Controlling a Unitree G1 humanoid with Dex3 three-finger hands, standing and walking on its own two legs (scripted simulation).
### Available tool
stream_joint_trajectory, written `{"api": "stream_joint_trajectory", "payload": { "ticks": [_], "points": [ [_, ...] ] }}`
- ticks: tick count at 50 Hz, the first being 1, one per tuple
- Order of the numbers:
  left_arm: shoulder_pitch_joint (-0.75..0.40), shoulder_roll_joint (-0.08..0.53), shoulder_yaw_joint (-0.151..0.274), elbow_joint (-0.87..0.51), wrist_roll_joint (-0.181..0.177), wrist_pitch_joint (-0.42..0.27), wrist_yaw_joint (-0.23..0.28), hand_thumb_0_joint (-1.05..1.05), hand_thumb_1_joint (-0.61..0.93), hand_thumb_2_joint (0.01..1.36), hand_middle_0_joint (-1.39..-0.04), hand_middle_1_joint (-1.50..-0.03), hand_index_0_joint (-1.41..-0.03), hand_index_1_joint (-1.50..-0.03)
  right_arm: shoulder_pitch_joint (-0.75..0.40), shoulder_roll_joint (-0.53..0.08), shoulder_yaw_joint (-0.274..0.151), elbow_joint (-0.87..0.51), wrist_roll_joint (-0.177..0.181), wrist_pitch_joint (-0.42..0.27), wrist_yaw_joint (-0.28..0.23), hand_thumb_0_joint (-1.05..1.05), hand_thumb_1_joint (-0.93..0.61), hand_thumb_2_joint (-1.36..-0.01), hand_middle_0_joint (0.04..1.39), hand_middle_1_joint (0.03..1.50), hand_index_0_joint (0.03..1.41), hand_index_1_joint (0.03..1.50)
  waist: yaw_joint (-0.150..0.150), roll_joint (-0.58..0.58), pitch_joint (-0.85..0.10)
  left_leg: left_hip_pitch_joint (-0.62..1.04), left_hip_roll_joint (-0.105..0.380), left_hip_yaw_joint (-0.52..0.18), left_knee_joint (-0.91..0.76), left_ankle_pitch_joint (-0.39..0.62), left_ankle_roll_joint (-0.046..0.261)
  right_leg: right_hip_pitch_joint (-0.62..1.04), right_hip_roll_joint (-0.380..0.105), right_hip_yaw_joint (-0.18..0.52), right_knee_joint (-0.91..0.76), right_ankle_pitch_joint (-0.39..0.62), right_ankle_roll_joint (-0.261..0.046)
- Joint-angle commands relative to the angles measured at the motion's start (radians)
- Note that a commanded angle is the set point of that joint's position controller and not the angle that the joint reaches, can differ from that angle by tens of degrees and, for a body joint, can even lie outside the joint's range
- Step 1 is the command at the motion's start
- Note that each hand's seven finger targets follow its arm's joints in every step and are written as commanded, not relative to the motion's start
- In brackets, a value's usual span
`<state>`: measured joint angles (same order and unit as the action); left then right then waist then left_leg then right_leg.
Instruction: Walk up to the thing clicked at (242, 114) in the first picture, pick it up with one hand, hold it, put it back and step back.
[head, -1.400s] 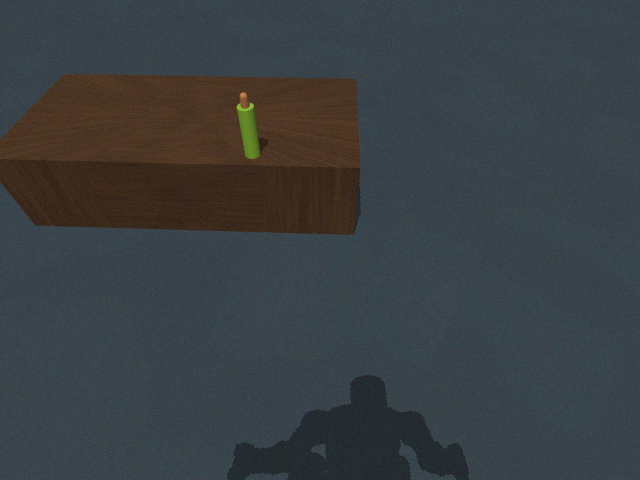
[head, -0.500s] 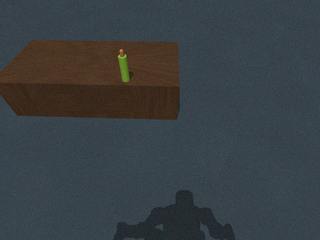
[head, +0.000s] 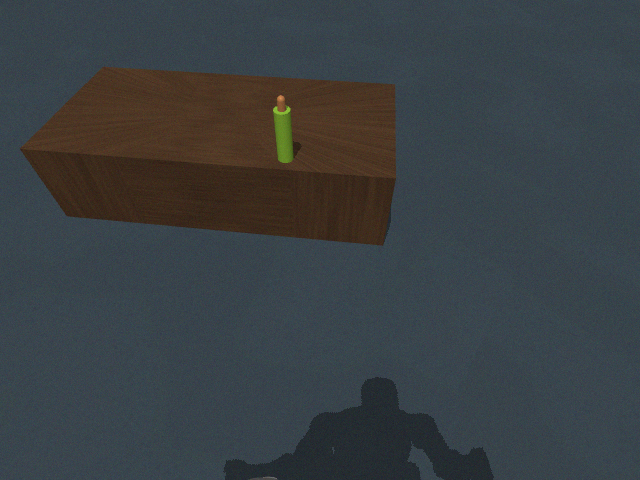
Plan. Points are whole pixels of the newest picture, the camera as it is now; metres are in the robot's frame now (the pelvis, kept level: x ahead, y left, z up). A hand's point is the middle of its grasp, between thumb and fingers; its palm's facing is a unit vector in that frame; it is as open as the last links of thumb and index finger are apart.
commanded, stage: walk up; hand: left
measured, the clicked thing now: (283, 129) +1.19 +0.22 -0.29
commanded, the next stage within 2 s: none
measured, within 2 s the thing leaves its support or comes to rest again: neither
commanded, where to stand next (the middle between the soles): +0.81 +0.04 m, yaw -3 degrees
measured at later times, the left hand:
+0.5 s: hand (149, 352) +0.32 +0.32 -0.14, palm faces -0.12 -0.93 -0.35, open 7.3 cm
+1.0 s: hand (165, 287) +0.47 +0.35 -0.17, palm faces -0.04 -0.94 -0.34, open 7.3 cm
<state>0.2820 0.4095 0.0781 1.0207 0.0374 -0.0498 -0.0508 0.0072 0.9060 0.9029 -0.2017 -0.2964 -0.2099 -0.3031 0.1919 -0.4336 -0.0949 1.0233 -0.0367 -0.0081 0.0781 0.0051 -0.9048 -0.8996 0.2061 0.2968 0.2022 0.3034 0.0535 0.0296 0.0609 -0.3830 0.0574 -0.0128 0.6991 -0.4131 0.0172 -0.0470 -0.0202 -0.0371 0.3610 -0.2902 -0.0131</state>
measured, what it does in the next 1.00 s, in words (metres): walks ahead: left foot, then right foot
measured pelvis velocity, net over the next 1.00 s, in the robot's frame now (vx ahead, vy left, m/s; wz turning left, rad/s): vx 0.42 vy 0.07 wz -0.03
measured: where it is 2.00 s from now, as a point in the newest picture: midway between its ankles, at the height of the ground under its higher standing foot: (324, 322)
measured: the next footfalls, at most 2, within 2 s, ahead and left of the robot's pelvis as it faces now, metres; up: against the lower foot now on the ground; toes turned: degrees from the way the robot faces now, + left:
left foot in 0.08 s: +0.15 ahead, +0.16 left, +0.00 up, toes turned +4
right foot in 0.56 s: +0.39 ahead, -0.08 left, +0.00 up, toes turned -6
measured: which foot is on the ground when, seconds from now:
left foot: up 0.00-0.06, down 0.08-0.58, up 0.60-0.94, down 0.96-1.00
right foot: down 0.00-0.10, up 0.12-0.54, down 0.56-1.00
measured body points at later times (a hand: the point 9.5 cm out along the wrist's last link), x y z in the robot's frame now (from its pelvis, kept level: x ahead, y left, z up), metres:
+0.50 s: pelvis +0.21 +0.05 -0.01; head +0.23 +0.05 +0.44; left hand +0.33 +0.36 -0.12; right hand +0.20 -0.27 -0.13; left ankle +0.11 +0.15 -0.74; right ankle +0.35 -0.09 -0.72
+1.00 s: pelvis +0.42 +0.07 -0.02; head +0.44 +0.09 +0.43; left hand +0.47 +0.40 -0.15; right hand +0.51 -0.26 -0.11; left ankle +0.52 +0.19 -0.74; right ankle +0.36 -0.08 -0.73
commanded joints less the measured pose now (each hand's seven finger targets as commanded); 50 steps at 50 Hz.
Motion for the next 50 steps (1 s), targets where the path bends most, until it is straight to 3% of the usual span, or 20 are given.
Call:
{"api": "stream_joint_trajectory", "payload": {
  "ticks": [1, 4, 6, 7, 10, 12, 17, 23, 27, 28, 29, 30, 31, 34, 37, 41, 44, 47, 48, 50],
  "points": [
    [-0.147, 0.279, 0.053, -0.134, -0.007, -0.029, 0.008, 0.000, 0.900, 0.900, -0.200, -0.300, -0.200, -0.300, -0.038, -0.153, -0.052, -0.111, 0.003, -0.045, 0.004, 0.000, -0.900, -0.900, 0.200, 0.300, 0.200, 0.300, -0.060, -0.174, 0.035, 0.101, 0.020, 0.035, -0.127, 0.186, -0.010, -0.186, -0.198, 0.132, -0.135, -0.165, -0.150],
    [-0.108, 0.200, 0.024, -0.142, -0.007, -0.021, 0.002, 0.000, 0.900, 0.900, -0.200, -0.300, -0.200, -0.300, 0.243, -0.216, -0.093, -0.032, -0.007, -0.056, -0.019, 0.000, -0.900, -0.900, 0.200, 0.300, 0.200, 0.300, -0.202, 0.078, -0.111, 0.597, -0.030, 0.048, -0.194, 0.157, 0.022, -0.458, -0.080, 0.000, 0.351, -0.018, -0.096],
    [-0.017, 0.150, 0.006, -0.148, -0.022, -0.017, 0.014, 0.000, 0.900, 0.900, -0.200, -0.300, -0.200, -0.300, 0.264, -0.347, -0.111, -0.080, -0.014, -0.074, -0.037, 0.000, -0.900, -0.900, 0.200, 0.300, 0.200, 0.300, -0.180, 0.270, -0.127, 0.533, 0.333, -0.677, -0.546, -0.422, 0.152, -0.668, 0.099, 0.112, 0.791, -0.286, -0.052],
    [-0.037, 0.242, 0.021, -0.139, -0.017, -0.012, 0.025, 0.000, 0.900, 0.900, -0.200, -0.300, -0.200, -0.300, 0.152, -0.358, -0.109, -0.115, 0.020, -0.071, -0.032, 0.000, -0.900, -0.900, 0.200, 0.300, 0.200, 0.300, -0.147, 0.197, -0.051, 0.396, 0.388, -0.706, -0.577, -0.480, 0.225, -0.622, 0.015, 0.182, 0.829, -0.259, -0.060],
    [0.019, 0.255, 0.019, -0.096, -0.037, -0.021, 0.017, 0.000, 0.900, 0.900, -0.200, -0.300, -0.200, -0.300, 0.043, -0.233, -0.056, -0.168, 0.021, -0.079, -0.043, 0.000, -0.900, -0.900, 0.200, 0.300, 0.200, 0.300, -0.067, 0.067, 0.025, 0.311, 0.235, -0.310, -0.489, -0.058, 0.160, -0.570, -0.053, 0.188, 0.733, -0.069, -0.039],
    [0.052, 0.230, 0.020, -0.086, -0.038, -0.016, 0.006, 0.000, 0.900, 0.900, -0.200, -0.300, -0.200, -0.300, 0.069, -0.212, -0.046, -0.164, 0.027, -0.091, -0.043, 0.000, -0.900, -0.900, 0.200, 0.300, 0.200, 0.300, -0.056, 0.079, 0.040, 0.257, 0.203, -0.194, -0.495, 0.135, 0.156, -0.511, -0.053, 0.147, 0.686, -0.009, -0.012],
    [-0.063, 0.198, 0.017, -0.159, -0.025, -0.010, -0.019, 0.000, 0.900, 0.900, -0.200, -0.300, -0.200, -0.300, 0.091, -0.227, -0.049, -0.194, 0.023, -0.099, -0.041, 0.000, -0.900, -0.900, 0.200, 0.300, 0.200, 0.300, -0.078, 0.100, 0.089, 0.251, 0.202, -0.083, -0.526, 0.224, 0.203, -0.515, -0.087, 0.068, 0.440, 0.086, 0.022],
    [-0.183, 0.156, 0.020, -0.216, -0.024, -0.020, -0.030, 0.000, 0.900, 0.900, -0.200, -0.300, -0.200, -0.300, 0.156, -0.222, -0.048, -0.216, 0.029, -0.090, -0.044, 0.000, -0.900, -0.900, 0.200, 0.300, 0.200, 0.300, -0.106, 0.065, 0.033, 0.288, 0.168, -0.016, -0.406, 0.488, 0.142, -0.361, -0.035, -0.029, 0.231, 0.190, -0.026],
    [-0.007, 0.192, 0.050, -0.174, -0.023, -0.028, -0.010, 0.000, 0.900, 0.900, -0.200, -0.300, -0.200, -0.300, 0.165, -0.196, -0.034, -0.246, 0.030, -0.077, -0.055, 0.000, -0.900, -0.900, 0.200, 0.300, 0.200, 0.300, 0.000, -0.059, -0.095, 0.232, 0.116, 0.039, -0.034, 0.665, 0.104, -0.032, 0.025, -0.056, 0.147, 0.127, -0.071],
    [0.107, 0.241, 0.071, -0.157, -0.017, -0.035, 0.002, 0.000, 0.900, 0.900, -0.200, -0.300, -0.200, -0.300, 0.192, -0.151, -0.017, -0.259, 0.034, -0.080, -0.054, 0.000, -0.900, -0.900, 0.200, 0.300, 0.200, 0.300, 0.048, -0.167, -0.171, 0.099, 0.052, 0.076, 0.192, 0.527, 0.077, 0.149, -0.056, 0.057, 0.116, 0.074, -0.103],
    [0.181, 0.311, 0.092, -0.163, -0.018, -0.041, 0.011, 0.000, 0.900, 0.900, -0.200, -0.300, -0.200, -0.300, 0.248, -0.096, 0.005, -0.277, 0.033, -0.081, -0.052, 0.000, -0.900, -0.900, 0.200, 0.300, 0.200, 0.300, 0.052, -0.332, -0.237, -0.120, -0.068, 0.093, 0.436, -0.005, 0.042, 0.315, -0.330, 0.465, 0.064, 0.062, -0.194],
    [0.157, 0.335, 0.089, -0.173, -0.038, -0.038, 0.013, 0.000, 0.900, 0.900, -0.200, -0.300, -0.200, -0.300, 0.217, -0.191, -0.017, -0.260, 0.035, -0.072, -0.060, 0.000, -0.900, -0.900, 0.200, 0.300, 0.200, 0.300, 0.065, -0.257, -0.194, -0.239, -0.080, 0.028, 0.521, -0.145, 0.036, 0.292, -0.422, 0.700, -0.043, 0.001, -0.296],
    [0.102, 0.328, 0.088, -0.190, -0.048, -0.035, 0.020, 0.000, 0.900, 0.900, -0.200, -0.300, -0.200, -0.300, 0.186, -0.219, -0.020, -0.247, 0.030, -0.071, -0.068, 0.000, -0.900, -0.900, 0.200, 0.300, 0.200, 0.300, 0.053, -0.208, -0.140, -0.260, -0.028, -0.026, 0.573, -0.133, 0.026, 0.209, -0.450, 0.702, -0.063, -0.003, -0.337],
    [0.008, 0.248, 0.056, -0.218, -0.053, -0.042, 0.030, 0.000, 0.900, 0.900, -0.200, -0.300, -0.200, -0.300, 0.189, -0.176, -0.014, -0.221, 0.048, -0.072, -0.052, 0.000, -0.900, -0.900, 0.200, 0.300, 0.200, 0.300, -0.018, -0.132, -0.028, -0.154, 0.014, -0.063, 0.488, 0.011, 0.030, -0.042, -0.288, 0.330, -0.055, 0.230, -0.242],
    [-0.025, 0.229, 0.047, -0.234, -0.044, -0.055, 0.026, 0.000, 0.900, 0.900, -0.200, -0.300, -0.200, -0.300, 0.222, -0.146, -0.019, -0.210, 0.030, -0.056, -0.031, 0.000, -0.900, -0.900, 0.200, 0.300, 0.200, 0.300, -0.053, -0.155, -0.008, -0.078, 0.014, -0.022, 0.381, 0.106, 0.011, -0.167, -0.205, 0.165, -0.062, 0.291, -0.210],
    [-0.068, 0.263, 0.054, -0.278, -0.024, -0.060, 0.017, 0.000, 0.900, 0.900, -0.200, -0.300, -0.200, -0.300, 0.142, -0.147, -0.029, -0.235, 0.022, -0.055, -0.011, 0.000, -0.900, -0.900, 0.200, 0.300, 0.200, 0.300, -0.052, -0.181, 0.012, -0.050, 0.065, 0.014, 0.080, 0.153, -0.026, -0.245, -0.216, 0.114, -0.105, 0.007, -0.220],
    [0.001, 0.266, 0.051, -0.268, -0.023, -0.056, 0.007, 0.000, 0.900, 0.900, -0.200, -0.300, -0.200, -0.300, 0.059, -0.142, -0.034, -0.252, 0.017, -0.075, -0.007, 0.000, -0.900, -0.900, 0.200, 0.300, 0.200, 0.300, -0.011, -0.154, -0.009, 0.026, 0.026, 0.060, -0.079, 0.208, -0.026, -0.227, -0.203, 0.113, -0.037, 0.045, -0.200],
    [-0.020, 0.254, 0.042, -0.273, -0.022, -0.045, 0.002, 0.000, 0.900, 0.900, -0.200, -0.300, -0.200, -0.300, 0.178, -0.157, -0.049, -0.209, 0.010, -0.090, -0.019, 0.000, -0.900, -0.900, 0.200, 0.300, 0.200, 0.300, -0.094, -0.080, -0.088, 0.264, -0.022, 0.110, -0.168, 0.238, 0.000, -0.285, -0.189, 0.087, 0.153, 0.084, -0.157],
    [0.008, 0.207, 0.024, -0.278, -0.019, -0.042, 0.004, 0.000, 0.900, 0.900, -0.200, -0.300, -0.200, -0.300, 0.274, -0.209, -0.067, -0.177, 0.006, -0.098, -0.030, 0.000, -0.900, -0.900, 0.200, 0.300, 0.200, 0.300, -0.143, 0.065, -0.146, 0.426, -0.015, 0.067, -0.191, 0.165, 0.025, -0.371, -0.135, 0.042, 0.362, 0.099, -0.127],
    [0.089, 0.144, 0.006, -0.269, -0.033, -0.029, 0.013, 0.000, 0.900, 0.900, -0.200, -0.300, -0.200, -0.300, 0.301, -0.340, -0.092, -0.213, 0.001, -0.107, -0.048, 0.000, -0.900, -0.900, 0.200, 0.300, 0.200, 0.300, -0.143, 0.277, -0.136, 0.494, 0.376, -0.650, -0.487, -0.268, 0.170, -0.697, 0.075, 0.024, 0.782, -0.236, -0.044]
  ]
}}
